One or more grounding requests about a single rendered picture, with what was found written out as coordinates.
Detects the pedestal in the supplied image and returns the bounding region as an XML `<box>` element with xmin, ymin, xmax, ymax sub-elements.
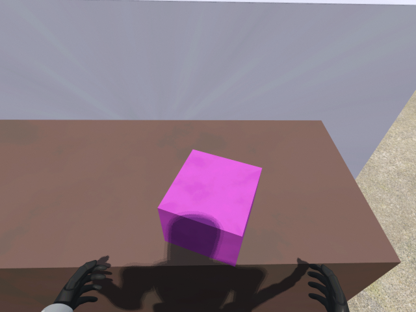
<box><xmin>0</xmin><ymin>120</ymin><xmax>401</xmax><ymax>312</ymax></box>

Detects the carton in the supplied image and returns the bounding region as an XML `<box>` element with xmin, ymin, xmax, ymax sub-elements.
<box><xmin>158</xmin><ymin>149</ymin><xmax>262</xmax><ymax>267</ymax></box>

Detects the left robot hand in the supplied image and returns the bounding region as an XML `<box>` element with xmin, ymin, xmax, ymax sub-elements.
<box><xmin>53</xmin><ymin>260</ymin><xmax>107</xmax><ymax>310</ymax></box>

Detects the right robot hand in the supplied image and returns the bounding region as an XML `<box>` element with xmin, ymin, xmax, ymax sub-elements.
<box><xmin>307</xmin><ymin>264</ymin><xmax>350</xmax><ymax>312</ymax></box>

